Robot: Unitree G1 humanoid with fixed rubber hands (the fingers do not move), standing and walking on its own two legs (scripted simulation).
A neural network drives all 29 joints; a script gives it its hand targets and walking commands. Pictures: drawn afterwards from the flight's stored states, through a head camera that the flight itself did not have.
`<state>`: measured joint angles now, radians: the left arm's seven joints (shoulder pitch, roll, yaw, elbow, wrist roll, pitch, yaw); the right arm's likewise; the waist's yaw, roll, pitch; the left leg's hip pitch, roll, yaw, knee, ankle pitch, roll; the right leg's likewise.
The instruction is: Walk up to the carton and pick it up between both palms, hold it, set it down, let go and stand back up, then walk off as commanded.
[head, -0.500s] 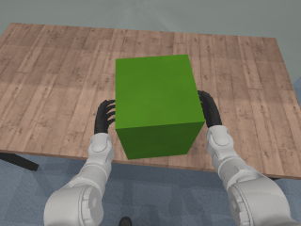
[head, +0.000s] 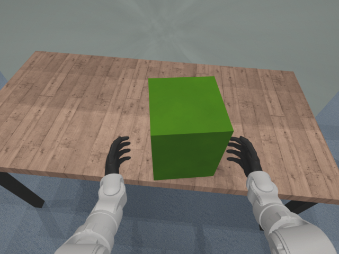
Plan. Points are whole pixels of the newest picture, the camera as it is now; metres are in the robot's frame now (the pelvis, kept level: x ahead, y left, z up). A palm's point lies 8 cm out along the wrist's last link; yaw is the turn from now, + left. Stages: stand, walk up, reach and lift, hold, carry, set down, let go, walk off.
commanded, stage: set down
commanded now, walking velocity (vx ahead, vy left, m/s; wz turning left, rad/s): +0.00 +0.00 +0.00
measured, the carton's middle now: (182, 130) +0.51 +0.01 -0.05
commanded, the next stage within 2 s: none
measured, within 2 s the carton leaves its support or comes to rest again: neither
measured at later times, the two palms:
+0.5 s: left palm (107, 209) +0.25 +0.18 -0.04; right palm (269, 203) +0.30 -0.21 -0.04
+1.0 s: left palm (102, 225) +0.21 +0.18 -0.03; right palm (274, 226) +0.25 -0.21 -0.04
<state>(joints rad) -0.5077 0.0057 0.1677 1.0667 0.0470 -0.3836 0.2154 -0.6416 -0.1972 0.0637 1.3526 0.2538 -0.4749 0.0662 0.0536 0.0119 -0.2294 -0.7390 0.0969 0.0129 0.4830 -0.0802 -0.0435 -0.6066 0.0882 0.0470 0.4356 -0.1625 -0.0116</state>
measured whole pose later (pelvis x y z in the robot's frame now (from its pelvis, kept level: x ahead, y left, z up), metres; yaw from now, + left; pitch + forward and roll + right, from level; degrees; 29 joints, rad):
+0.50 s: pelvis +0.03 -0.03 +0.01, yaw +2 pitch +8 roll +0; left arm -0.01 0.01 0.09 0.74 -0.01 -0.39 0.16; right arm -0.20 -0.20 0.08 1.11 0.26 -0.61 0.09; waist 0.05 0.01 -0.10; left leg -0.46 0.08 0.01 0.44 -0.13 -0.05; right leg -0.36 0.07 0.04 0.48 -0.26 -0.04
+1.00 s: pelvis +0.03 -0.02 +0.01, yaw +2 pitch +0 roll +0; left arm 0.12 0.00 0.05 0.68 -0.02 -0.40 0.16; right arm -0.01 -0.20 0.11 1.05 0.26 -0.57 0.10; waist 0.05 -0.03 -0.06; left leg -0.28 0.06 0.01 0.42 -0.14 -0.05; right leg -0.19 0.05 0.04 0.47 -0.29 -0.04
